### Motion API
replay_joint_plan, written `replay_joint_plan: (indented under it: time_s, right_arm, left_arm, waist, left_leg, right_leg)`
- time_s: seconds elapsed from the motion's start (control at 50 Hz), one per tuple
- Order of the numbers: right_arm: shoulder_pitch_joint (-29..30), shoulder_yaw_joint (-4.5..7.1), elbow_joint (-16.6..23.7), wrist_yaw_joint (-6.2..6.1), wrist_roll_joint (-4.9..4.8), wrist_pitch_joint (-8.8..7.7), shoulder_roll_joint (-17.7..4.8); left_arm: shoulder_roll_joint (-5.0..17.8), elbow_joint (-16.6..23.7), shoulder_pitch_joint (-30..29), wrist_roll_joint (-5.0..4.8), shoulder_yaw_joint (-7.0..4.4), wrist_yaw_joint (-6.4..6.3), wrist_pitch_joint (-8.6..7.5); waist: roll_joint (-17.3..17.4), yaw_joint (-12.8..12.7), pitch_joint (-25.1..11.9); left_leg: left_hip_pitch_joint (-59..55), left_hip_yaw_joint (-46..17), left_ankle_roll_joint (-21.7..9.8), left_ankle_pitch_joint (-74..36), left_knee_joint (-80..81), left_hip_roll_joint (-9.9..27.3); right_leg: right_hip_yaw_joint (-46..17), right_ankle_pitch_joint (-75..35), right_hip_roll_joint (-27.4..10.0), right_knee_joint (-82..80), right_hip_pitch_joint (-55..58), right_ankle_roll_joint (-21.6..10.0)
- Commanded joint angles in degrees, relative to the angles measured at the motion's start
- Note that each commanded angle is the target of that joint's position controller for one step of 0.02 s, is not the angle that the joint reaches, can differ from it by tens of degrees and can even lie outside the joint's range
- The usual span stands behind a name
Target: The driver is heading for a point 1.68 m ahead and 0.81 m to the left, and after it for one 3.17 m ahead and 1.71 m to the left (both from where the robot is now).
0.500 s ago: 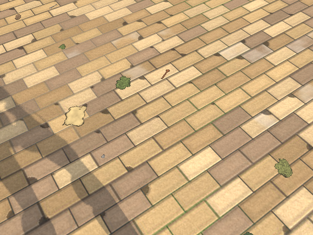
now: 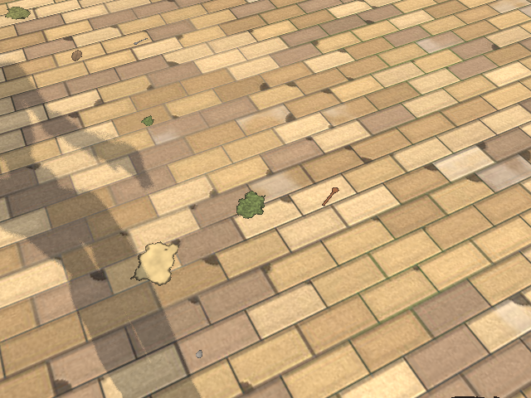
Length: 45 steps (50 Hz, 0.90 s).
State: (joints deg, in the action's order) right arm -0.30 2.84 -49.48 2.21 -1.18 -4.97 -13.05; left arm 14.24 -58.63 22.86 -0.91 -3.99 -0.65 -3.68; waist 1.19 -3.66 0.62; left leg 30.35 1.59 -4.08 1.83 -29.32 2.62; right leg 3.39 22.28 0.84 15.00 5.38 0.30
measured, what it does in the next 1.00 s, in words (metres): walks ahead, turning left: left foot, then right foot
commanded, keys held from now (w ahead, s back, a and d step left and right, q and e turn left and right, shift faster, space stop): w+q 1.00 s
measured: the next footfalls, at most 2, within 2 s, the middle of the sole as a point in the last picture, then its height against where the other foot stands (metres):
left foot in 0.02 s outside the picture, level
right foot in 0.54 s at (313, 391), level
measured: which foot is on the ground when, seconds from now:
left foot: up 0.00-0.00, down 0.02-0.56, up 0.58-1.00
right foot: down 0.00-0.04, up 0.06-0.52, down 0.54-1.00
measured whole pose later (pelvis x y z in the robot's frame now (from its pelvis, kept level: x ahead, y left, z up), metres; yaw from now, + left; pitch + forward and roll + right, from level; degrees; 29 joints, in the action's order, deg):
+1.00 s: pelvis +0.52 +0.10 +0.00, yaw +32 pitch +2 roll -2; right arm -3.9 3.8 -38.5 2.9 -1.3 -1.3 -15.4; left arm 16.7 -52.6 17.7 -0.9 -4.7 -0.4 -4.2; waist 1.8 -5.2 2.2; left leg 35.7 1.4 -3.4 4.0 -37.5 4.6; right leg 14.0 20.2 -1.3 14.1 5.0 2.3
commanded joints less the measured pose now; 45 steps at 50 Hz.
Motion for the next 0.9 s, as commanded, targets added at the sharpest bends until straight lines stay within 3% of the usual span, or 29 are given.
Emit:
replay_joint_plan:
  time_s: [0.02, 0.04, 0.06, 0.08, 0.1, 0.12, 0.16, 0.2, 0.26, 0.34, 0.42, 0.48, 0.5, 0.52, 0.54, 0.56, 0.58, 0.6, 0.62, 0.64, 0.66, 0.7, 0.8, 0.9]
  right_arm:
    - [-17.87, 4.47, -2.57, -0.24, 0.22, -0.44, -12.22]
    - [-24.96, 5.84, -3.79, -0.42, 0.68, -0.04, -18.07]
    - [-25.23, 4.67, -3.92, -0.17, 0.05, 0.10, -15.02]
    - [-20.80, 3.66, -2.87, -0.19, 0.05, -0.12, -11.88]
    - [-15.99, 3.13, -1.14, -0.28, 0.41, -0.29, -10.06]
    - [-12.42, 2.63, -0.32, -0.19, 0.92, -0.34, -8.53]
    - [-10.37, 1.84, 0.35, -0.28, 1.44, -0.48, -6.36]
    - [-11.98, 2.29, 0.24, -0.92, 0.82, -0.59, -8.28]
    - [-15.87, 2.85, -0.33, -2.29, 0.59, -0.60, -10.37]
    - [-19.34, 2.76, -0.82, -3.16, 0.21, 0.03, -9.98]
    - [-22.74, 2.89, -1.62, -3.44, -0.28, 0.78, -9.98]
    - [-22.29, 3.36, -1.02, -3.85, -0.23, 1.50, -10.75]
    - [-21.55, 3.48, -0.55, -3.91, -0.18, 1.73, -10.76]
    - [-20.54, 3.16, 0.30, -3.83, -0.05, 1.78, -9.72]
    - [-18.83, 2.26, 1.88, -3.49, 0.53, 1.56, -7.32]
    - [-24.93, 1.23, 3.03, -3.40, -0.33, 0.83, -3.48]
    - [-26.94, 1.07, 3.72, -3.35, -0.96, 0.44, -5.34]
    - [-23.41, 2.37, 3.64, -3.35, -1.32, 0.63, -10.40]
    - [-19.46, 2.67, 4.37, -3.39, -1.03, 1.06, -10.85]
    - [-17.44, 2.80, 5.07, -3.34, -0.42, 1.28, -9.98]
    - [-17.23, 3.06, 5.40, -3.12, -0.25, 1.73, -8.93]
    - [-17.43, 2.75, 6.24, -2.67, -0.63, 2.62, -6.33]
    - [-12.46, 2.39, 9.55, -1.92, -0.28, 3.02, -5.54]
    - [-2.68, 1.45, 13.20, 0.02, -0.17, 2.56, -4.63]
  left_arm:
    - [7.80, 3.46, -2.53, 0.64, -1.22, -0.69, 0.18]
    - [1.95, 4.68, 3.44, 1.60, 0.68, 0.06, -0.93]
    - [2.13, 4.45, 1.97, 1.21, 0.98, 0.56, -2.75]
    - [6.51, 6.06, -3.05, -0.61, -0.11, 1.06, -4.16]
    - [7.33, 7.29, -7.47, -1.22, -0.16, 0.92, -4.84]
    - [7.38, 7.57, -9.51, -0.38, -0.54, 0.46, -4.89]
    - [6.69, 8.05, -8.99, 0.77, -1.14, -0.16, -3.70]
    - [5.42, 8.74, -9.54, 1.25, -1.18, -0.64, -2.63]
    - [5.28, 11.37, -16.45, 1.37, -1.28, -1.04, -2.12]
    - [4.05, 13.89, -24.40, 0.89, -0.76, -0.06, -2.70]
    - [4.53, 16.44, -29.98, 0.25, -0.29, 1.03, -3.50]
    - [6.73, 17.09, -29.02, 0.07, -0.68, 1.61, -4.44]
    - [7.54, 16.48, -26.12, 0.06, -0.98, 1.56, -4.73]
    - [9.15, 14.93, -20.16, 0.40, -1.80, 1.24, -4.98]
    - [11.96, 13.51, -10.89, 1.31, -2.73, 0.84, -5.20]
    - [16.94, 12.31, -2.52, 1.93, -4.12, 0.43, -4.40]
    - [13.96, 11.68, -2.02, 0.93, -3.34, 0.86, -3.72]
    - [9.02, 12.93, -5.50, 0.63, -2.02, 0.82, -3.49]
    - [7.28, 13.59, -8.95, 0.82, -1.41, 0.79, -3.10]
    - [6.13, 13.42, -11.75, 1.16, -1.00, 0.94, -2.84]
    - [5.11, 13.25, -13.25, 1.57, -0.59, 0.98, -2.85]
    - [5.58, 12.50, -13.80, 1.53, -0.84, 1.10, -3.17]
    - [8.73, 10.89, -12.27, 1.40, -1.94, 0.62, -3.35]
    - [10.93, 9.90, -8.76, 0.65, -2.34, 0.10, -2.23]
  waist:
    - [-2.93, 11.40, -10.77]
    - [10.87, 9.46, -18.36]
    - [13.53, 9.51, -21.51]
    - [10.23, 9.31, -14.56]
    - [5.50, 8.25, -9.20]
    - [1.43, 6.42, -5.21]
    - [2.21, 3.24, -3.69]
    - [2.83, 2.67, -2.59]
    - [2.34, 4.22, 0.04]
    - [3.64, 6.71, 1.29]
    - [3.43, 8.57, 1.84]
    - [4.79, 6.99, 1.03]
    - [5.68, 5.33, -0.01]
    - [5.43, 2.39, -3.21]
    - [2.52, -2.03, -10.68]
    - [-11.26, -1.72, -20.13]
    - [-19.82, -0.61, -21.36]
    - [-12.22, -0.94, -13.10]
    - [-7.04, -0.39, -7.15]
    - [-5.14, 0.91, -3.14]
    - [-6.40, 2.36, -1.38]
    - [-7.77, 3.37, -0.29]
    - [-4.86, 3.11, 0.27]
    - [-4.02, -0.42, 2.86]
  left_leg:
    - [-27.43, -2.46, -5.00, 0.93, -0.92, 0.48]
    - [-49.46, -29.21, -14.62, 8.96, 2.52, 14.06]
    - [-53.75, -46.01, -16.99, 15.64, 12.44, 17.75]
    - [-48.68, -39.87, -13.98, 17.80, 12.94, 15.96]
    - [-40.36, -32.25, -12.16, 13.82, 13.50, 13.69]
    - [-31.60, -26.55, -11.22, 8.45, 14.87, 11.58]
    - [-22.53, -21.93, -10.48, 2.81, 17.63, 8.73]
    - [-19.13, -19.51, -11.29, 1.28, 19.49, 7.72]
    - [-18.25, -18.10, -10.73, 1.43, 20.80, 6.95]
    - [-17.29, -16.11, -8.22, 3.16, 19.72, 4.56]
    - [-21.68, -19.45, -7.85, 4.17, 15.84, 5.89]
    - [-24.80, -23.42, -6.96, 1.61, 10.73, 7.19]
    - [-24.81, -24.15, -6.44, -0.79, 8.43, 6.80]
    - [-23.43, -23.24, -5.09, -4.78, 3.19, 4.16]
    - [-17.08, -19.82, -3.24, -2.94, -9.93, 0.72]
    - [2.54, -11.23, 1.44, 13.47, -29.75, -7.50]
    - [12.70, -10.93, 1.78, 32.76, -39.93, -5.67]
    - [15.81, -12.01, 1.77, 28.76, -44.35, -2.16]
    - [14.79, -9.84, 1.96, 24.03, -44.07, 0.13]
    - [12.95, -9.03, 2.07, 20.54, -41.55, 1.76]
    - [10.76, -9.01, 1.93, 18.30, -39.41, 3.44]
    - [8.36, -7.60, 2.21, 15.81, -37.30, 4.77]
    - [11.29, -6.92, 3.37, 4.01, -26.07, 5.22]
    - [8.52, -1.82, 2.47, -4.02, -12.08, 3.59]
  right_leg:
    - [0.67, -44.14, -10.45, 25.99, -9.96, -5.28]
    - [2.04, -20.36, -1.51, 48.81, -33.80, -0.81]
    - [-5.78, 9.23, 2.29, 58.54, -44.19, -0.68]
    - [-8.78, 6.95, -1.45, 62.64, -50.19, -2.17]
    - [-7.89, 1.64, -4.19, 60.53, -50.15, -3.08]
    - [-7.20, -2.52, -6.21, 55.95, -47.51, -3.08]
    - [-7.63, -5.92, -8.14, 49.12, -40.28, -2.54]
    - [-6.91, -7.79, -7.71, 43.92, -39.06, -1.06]
    - [-6.92, -16.91, -6.60, 32.73, -42.19, 0.98]
    - [-6.76, -27.42, -3.75, 19.61, -38.82, 1.38]
    - [-7.36, -26.84, -2.20, 13.52, -37.27, 1.36]
    - [-7.73, -21.33, -1.48, 10.20, -32.69, 0.54]
    - [-7.11, -19.67, -1.14, 9.06, -28.57, -0.28]
    - [-6.59, -19.37, -1.28, 7.51, -19.91, -1.88]
    - [-11.95, -18.85, -8.04, 10.12, -5.09, -5.27]
    - [-32.02, -12.33, -21.32, 9.19, 17.64, -13.09]
    - [-46.54, -3.80, -26.63, 3.99, 19.54, -15.38]
    - [-40.07, 0.30, -24.32, 2.89, 11.99, -13.04]
    - [-31.27, -3.32, -21.71, 1.55, 3.39, -10.98]
    - [-25.71, -7.93, -19.34, -0.56, -3.83, -10.26]
    - [-21.19, -11.29, -17.54, -2.27, -8.18, -9.60]
    - [-14.93, -15.52, -15.92, -5.27, -12.52, -9.91]
    - [-4.67, -26.57, -15.82, -7.30, -10.70, -10.80]
    - [3.01, -27.53, -15.42, -6.95, -7.56, -8.94]
Keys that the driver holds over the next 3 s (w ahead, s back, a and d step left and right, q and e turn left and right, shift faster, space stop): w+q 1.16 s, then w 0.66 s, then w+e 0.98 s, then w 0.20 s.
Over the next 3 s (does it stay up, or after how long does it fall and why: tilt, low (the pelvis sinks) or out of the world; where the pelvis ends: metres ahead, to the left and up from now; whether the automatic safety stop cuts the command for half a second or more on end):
stays up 1.44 0.71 0.01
